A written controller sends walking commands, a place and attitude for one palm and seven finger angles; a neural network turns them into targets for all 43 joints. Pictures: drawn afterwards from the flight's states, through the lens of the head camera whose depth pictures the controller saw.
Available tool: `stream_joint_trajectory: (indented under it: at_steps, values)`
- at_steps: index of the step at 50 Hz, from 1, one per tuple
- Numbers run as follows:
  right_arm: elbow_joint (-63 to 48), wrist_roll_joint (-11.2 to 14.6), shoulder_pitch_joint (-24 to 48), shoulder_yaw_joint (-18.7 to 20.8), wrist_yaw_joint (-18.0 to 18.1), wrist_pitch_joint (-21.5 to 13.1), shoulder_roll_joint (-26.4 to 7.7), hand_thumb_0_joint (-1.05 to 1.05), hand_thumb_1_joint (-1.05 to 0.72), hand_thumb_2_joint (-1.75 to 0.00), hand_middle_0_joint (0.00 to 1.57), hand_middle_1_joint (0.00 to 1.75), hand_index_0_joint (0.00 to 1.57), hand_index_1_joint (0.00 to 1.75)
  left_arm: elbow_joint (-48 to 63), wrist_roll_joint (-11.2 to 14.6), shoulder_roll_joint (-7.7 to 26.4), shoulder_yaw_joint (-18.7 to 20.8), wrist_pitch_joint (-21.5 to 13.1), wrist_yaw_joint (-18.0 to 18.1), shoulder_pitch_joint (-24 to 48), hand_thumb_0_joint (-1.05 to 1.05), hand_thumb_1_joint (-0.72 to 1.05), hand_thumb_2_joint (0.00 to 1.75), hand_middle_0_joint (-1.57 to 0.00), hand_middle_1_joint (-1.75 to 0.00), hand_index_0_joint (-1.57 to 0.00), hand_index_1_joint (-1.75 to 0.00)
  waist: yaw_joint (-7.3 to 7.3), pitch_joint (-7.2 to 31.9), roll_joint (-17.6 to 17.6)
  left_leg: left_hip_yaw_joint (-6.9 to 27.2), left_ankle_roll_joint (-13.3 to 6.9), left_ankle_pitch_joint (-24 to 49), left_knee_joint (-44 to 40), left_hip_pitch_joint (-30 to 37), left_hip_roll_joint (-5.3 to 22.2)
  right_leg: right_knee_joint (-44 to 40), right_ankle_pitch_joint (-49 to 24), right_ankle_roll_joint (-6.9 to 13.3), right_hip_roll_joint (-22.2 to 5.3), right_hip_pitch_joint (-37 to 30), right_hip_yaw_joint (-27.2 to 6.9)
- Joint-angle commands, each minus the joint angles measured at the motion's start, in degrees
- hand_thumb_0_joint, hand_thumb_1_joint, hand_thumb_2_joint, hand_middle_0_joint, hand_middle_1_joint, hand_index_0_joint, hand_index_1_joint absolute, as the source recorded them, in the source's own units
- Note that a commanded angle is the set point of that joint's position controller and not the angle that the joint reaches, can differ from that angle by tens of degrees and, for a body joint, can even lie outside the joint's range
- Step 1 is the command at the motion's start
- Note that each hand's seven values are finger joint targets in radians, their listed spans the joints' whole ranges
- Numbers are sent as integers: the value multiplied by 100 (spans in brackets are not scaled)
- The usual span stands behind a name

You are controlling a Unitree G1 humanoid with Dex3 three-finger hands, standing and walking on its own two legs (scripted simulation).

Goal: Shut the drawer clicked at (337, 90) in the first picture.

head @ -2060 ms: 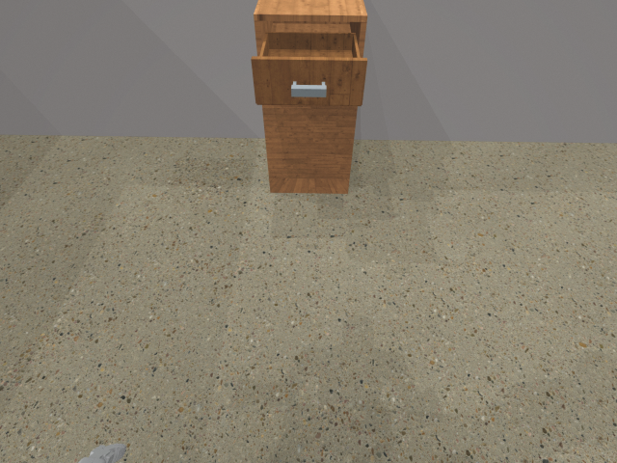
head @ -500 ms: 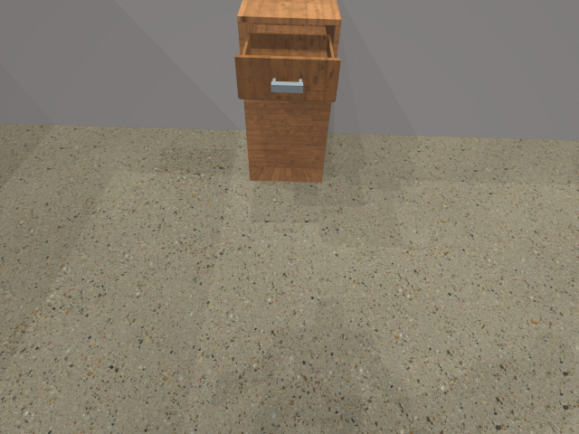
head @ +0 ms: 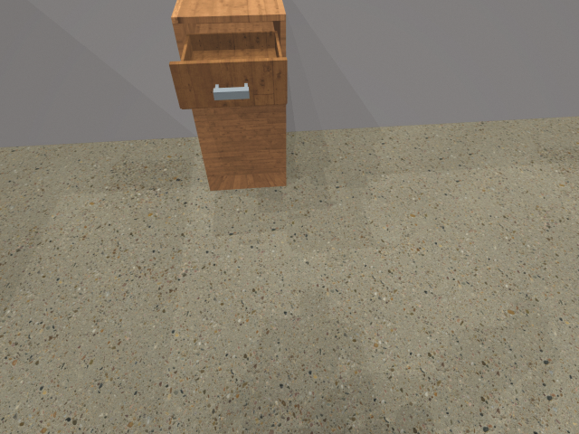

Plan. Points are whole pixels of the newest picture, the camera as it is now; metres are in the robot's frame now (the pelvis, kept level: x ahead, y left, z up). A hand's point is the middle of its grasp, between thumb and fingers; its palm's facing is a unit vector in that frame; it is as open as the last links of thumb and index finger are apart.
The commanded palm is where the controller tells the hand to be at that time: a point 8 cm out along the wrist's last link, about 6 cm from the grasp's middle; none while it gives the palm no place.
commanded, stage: walk to a spot facing it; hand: left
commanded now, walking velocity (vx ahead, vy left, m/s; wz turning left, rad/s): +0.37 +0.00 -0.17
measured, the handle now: (231, 89) +1.01 +0.26 -0.05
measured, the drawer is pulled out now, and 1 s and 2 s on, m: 0.30 0.30 0.30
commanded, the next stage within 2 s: turn to face it in 0.98 s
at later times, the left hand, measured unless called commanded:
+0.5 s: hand (151, 418) +0.17 +0.25 -0.18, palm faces -0.02 -0.99 -0.14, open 7.4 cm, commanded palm none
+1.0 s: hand (251, 236) +0.55 +0.14 -0.16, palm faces -0.41 -0.90 -0.14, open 7.4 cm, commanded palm none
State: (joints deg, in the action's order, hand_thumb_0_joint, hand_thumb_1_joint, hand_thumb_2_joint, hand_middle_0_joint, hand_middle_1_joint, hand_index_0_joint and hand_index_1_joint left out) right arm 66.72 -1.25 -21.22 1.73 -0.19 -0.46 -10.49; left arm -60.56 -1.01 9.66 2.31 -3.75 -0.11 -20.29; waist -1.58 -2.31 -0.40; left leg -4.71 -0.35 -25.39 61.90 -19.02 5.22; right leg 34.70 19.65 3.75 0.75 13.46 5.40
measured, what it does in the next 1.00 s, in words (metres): walks ahead, turning right: left foot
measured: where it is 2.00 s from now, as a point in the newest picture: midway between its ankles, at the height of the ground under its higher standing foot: (321, 351)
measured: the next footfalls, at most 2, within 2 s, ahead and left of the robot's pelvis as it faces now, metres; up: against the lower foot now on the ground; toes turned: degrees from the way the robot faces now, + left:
left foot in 0.38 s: +0.32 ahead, +0.15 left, +0.00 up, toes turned +4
right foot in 1.06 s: +0.50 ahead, -0.13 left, +0.00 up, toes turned -31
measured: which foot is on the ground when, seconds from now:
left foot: up 0.00-0.36, down 0.38-1.00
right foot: down 0.00-0.38, up 0.40-1.00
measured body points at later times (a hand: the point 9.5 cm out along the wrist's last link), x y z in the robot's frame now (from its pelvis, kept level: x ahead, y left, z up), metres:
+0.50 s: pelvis +0.21 +0.08 +0.00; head +0.21 +0.10 +0.45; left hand +0.17 +0.30 -0.17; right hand +0.28 -0.15 -0.13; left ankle +0.28 +0.14 -0.73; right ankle +0.10 -0.05 -0.63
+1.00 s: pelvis +0.38 +0.03 +0.00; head +0.42 +0.01 +0.45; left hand +0.57 +0.19 -0.14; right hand +0.19 -0.11 -0.14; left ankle +0.28 +0.14 -0.73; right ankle +0.46 -0.12 -0.70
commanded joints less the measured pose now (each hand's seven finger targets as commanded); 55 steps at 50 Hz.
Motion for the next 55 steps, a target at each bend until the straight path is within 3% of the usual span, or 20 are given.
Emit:
stream_joint_trajectory:
  at_steps: [1,4,9,13,15,16,17,18,19,20,23,26,36,46,49,51,52,53,54,55]
  values:
    - [-779,-25,821,162,-25,-262,-306,0,-90,-90,20,30,20,30,-75,-29,707,115,-55,123,-829,0,90,90,-20,-30,-20,-30,-31,-487,295,218,109,811,539,-1894,317,-2358,-869,776,-1717,-607,-2280]
    - [-808,-7,745,196,-70,-161,-205,0,-90,-90,20,30,20,30,-96,-36,644,100,-114,133,-761,0,90,90,-20,-30,-20,-30,153,-534,397,116,212,1259,110,-1826,325,-2558,-1069,729,-1484,-365,-1696]
    - [-1161,16,1467,191,-151,-212,-148,0,-90,-90,20,30,20,30,-255,-34,605,96,-166,158,-1053,0,90,90,-20,-30,-20,-30,-26,-535,492,-5,203,1655,-969,-2061,251,-2499,-1812,683,-1326,-960,-1370]
    - [-1360,47,1836,167,-179,-277,-85,0,-90,-90,20,30,20,30,-312,-63,663,133,-129,188,-996,0,90,90,-20,-30,-20,-30,-86,-652,679,-113,47,1574,-1987,-1340,112,-2322,-2364,538,-1350,-939,-1195]
    - [-1300,42,1515,200,-138,-330,-170,0,-90,-90,20,30,20,30,-298,-63,737,177,-117,185,-893,0,90,90,-20,-30,-20,-30,97,-464,664,-237,-81,1380,-2431,-511,-99,-1797,-3160,482,-1336,-890,-1108]
    - [-1107,13,894,236,-89,-356,-265,0,-90,-90,20,30,20,30,-287,-57,777,198,-111,179,-807,0,90,90,-20,-30,-20,-30,373,-141,534,-349,-134,1477,-2766,284,-298,-1075,-3639,382,-1155,-826,-887]
    - [-844,-23,-8,290,-27,-384,-509,0,-90,-90,20,30,20,30,-285,-41,705,199,-103,164,-791,0,90,90,-20,-30,-20,-30,700,300,296,-151,-228,1567,-2971,1519,-239,75,-3407,254,-915,-325,-755]
    - [-657,-104,-843,438,51,-409,-1103,0,-90,-90,20,30,20,30,-204,9,416,205,-90,118,-999,0,90,90,-20,-30,-20,-30,941,1002,-833,1332,-534,1118,-3416,2765,932,1673,-1645,26,-347,656,-403]
    - [-593,-84,-1241,512,79,-394,-1537,0,-90,-90,20,30,20,30,-53,45,172,146,-79,63,-1102,0,90,90,-20,-30,-20,-30,829,1325,-2034,3408,-940,871,-4557,3194,2221,3579,1180,-133,269,1783,-303]
    - [-654,-7,-867,452,107,-334,-1371,0,-90,-90,20,30,20,30,54,8,368,164,-77,86,-706,0,90,90,-20,-30,-20,-30,751,911,-1223,3602,-1078,404,-4911,2603,2293,4191,983,-13,-102,2048,-806]
    - [-947,-18,316,227,108,-418,-435,0,-90,-90,20,30,20,30,-4,-75,173,177,75,-30,-362,0,90,90,-20,-30,-20,-30,197,-229,-419,1836,-735,-2,-5238,572,1726,4217,-207,-100,-692,1988,-740]
    - [-841,13,264,167,134,-533,-212,0,-90,-90,20,30,20,30,-46,-110,-30,176,279,-61,-579,0,90,90,-20,-30,-20,-30,-59,-182,-490,627,-563,1108,-5261,220,1298,3732,-659,-213,-722,1716,-671]
    - [-743,58,-525,175,198,-592,-434,0,-90,-90,20,30,20,30,589,-118,210,284,475,-214,805,0,90,90,-20,-30,-20,-30,166,-472,-308,-205,-595,2100,-5354,1634,1386,2818,-1573,-494,-867,3320,-454]
    - [-491,-58,-1223,147,202,-447,-490,0,-90,-90,20,30,20,30,1126,-62,68,160,381,-285,2171,0,90,90,-20,-30,-20,-30,590,-719,-555,-1006,-677,3791,-4766,2403,1545,861,-940,-242,-555,2871,254]
    - [-589,-55,-1037,226,191,-418,-675,0,-90,-90,20,30,20,30,1066,-56,209,186,303,-258,1734,0,90,90,-20,-30,-20,-30,336,-248,-661,-1330,-597,5590,-3833,2576,1634,410,-460,12,-205,1957,483]
    - [-754,-1,-784,293,163,-400,-879,0,-90,-90,20,30,20,30,747,-93,477,264,181,-224,597,0,90,90,-20,-30,-20,-30,-191,645,-597,-1573,-333,6223,-2119,2386,1421,-280,-728,162,171,261,708]
    - [-882,69,-739,275,80,-377,-819,0,-90,-90,20,30,20,30,538,-94,913,388,109,-170,-161,0,90,90,-20,-30,-20,-30,-559,1218,-65,-1597,-84,4942,-707,980,1326,-441,-1506,375,-264,-1564,170]
    - [-1130,147,-813,202,69,-386,-399,0,-90,-90,20,30,20,30,492,-50,1549,550,51,-78,-657,0,90,90,-20,-30,-20,-30,-611,1992,1137,-1354,325,-355,1179,-1218,280,-529,-3330,1147,-2093,-3390,-2756]
    - [-1243,166,-319,170,132,-366,-406,0,-90,-90,20,30,20,30,462,102,1825,597,122,8,-750,0,90,90,-20,-30,-20,-30,-614,2176,946,-384,317,-1104,2263,-1798,26,-940,-4679,1563,-2564,-3441,-3423]
    - [-1244,144,-94,206,172,-350,-293,0,-90,-90,20,30,20,30,488,119,1596,529,158,60,-422,0,90,90,-20,-30,-20,-30,-446,1335,229,60,256,-575,2378,-1928,277,-999,-5117,1545,-2539,-2643,-2591]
